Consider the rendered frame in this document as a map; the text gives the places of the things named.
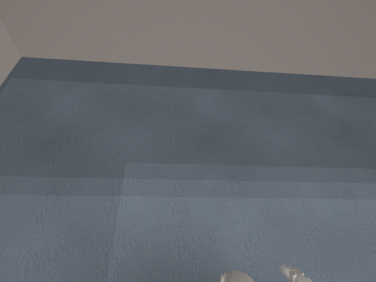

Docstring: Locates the right robot hand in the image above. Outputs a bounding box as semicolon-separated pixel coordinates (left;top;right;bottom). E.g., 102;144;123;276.
280;265;312;282

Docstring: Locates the robot right thigh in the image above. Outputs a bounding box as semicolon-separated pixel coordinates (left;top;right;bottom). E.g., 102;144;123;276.
220;270;254;282

